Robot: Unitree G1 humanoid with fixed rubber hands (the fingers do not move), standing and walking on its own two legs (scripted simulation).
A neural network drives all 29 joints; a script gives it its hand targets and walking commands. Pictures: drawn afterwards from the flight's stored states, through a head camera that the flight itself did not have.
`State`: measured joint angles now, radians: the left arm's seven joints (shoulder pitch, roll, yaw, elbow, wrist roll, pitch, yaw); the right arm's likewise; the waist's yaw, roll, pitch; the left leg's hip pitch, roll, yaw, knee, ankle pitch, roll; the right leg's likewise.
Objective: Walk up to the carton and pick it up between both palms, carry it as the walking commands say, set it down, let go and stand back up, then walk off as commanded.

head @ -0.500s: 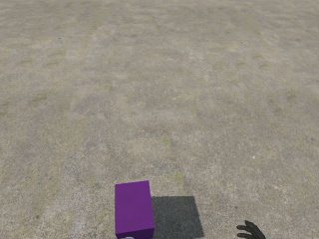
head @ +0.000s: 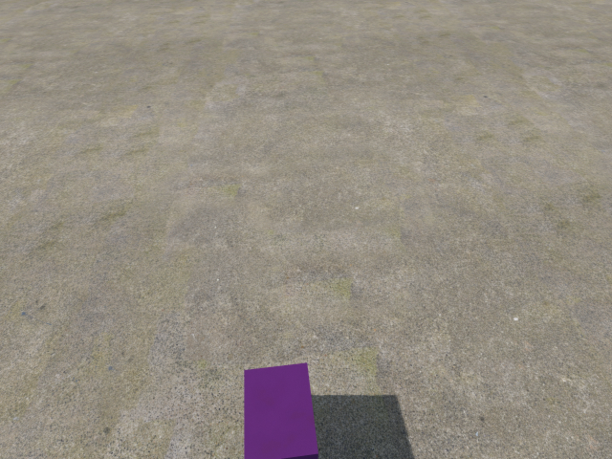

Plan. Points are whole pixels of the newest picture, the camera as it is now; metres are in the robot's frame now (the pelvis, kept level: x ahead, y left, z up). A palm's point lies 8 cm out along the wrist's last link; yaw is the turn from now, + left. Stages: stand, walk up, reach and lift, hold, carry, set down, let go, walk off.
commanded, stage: walk up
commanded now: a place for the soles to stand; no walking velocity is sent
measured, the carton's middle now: (281, 423) +0.39 +0.10 -0.65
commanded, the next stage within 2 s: none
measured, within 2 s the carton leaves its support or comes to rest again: neither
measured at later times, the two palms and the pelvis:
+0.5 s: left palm out of the picture +0.10 +0.26 -0.13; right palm out of the picture +0.10 -0.24 -0.13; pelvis +0.05 +0.01 +0.00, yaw +0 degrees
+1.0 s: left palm out of the picture +0.06 +0.26 -0.13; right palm out of the picture +0.08 -0.25 -0.13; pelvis +0.04 +0.00 +0.00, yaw +0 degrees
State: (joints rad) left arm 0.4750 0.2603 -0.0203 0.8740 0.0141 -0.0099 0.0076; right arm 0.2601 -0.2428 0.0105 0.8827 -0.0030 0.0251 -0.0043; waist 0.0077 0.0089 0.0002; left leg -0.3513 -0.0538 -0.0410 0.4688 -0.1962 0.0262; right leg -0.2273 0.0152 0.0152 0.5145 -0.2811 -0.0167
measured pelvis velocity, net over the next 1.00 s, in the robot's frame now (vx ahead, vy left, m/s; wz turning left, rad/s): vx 0.04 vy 0.00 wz -0.01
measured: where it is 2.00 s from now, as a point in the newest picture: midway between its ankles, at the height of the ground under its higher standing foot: outside the picture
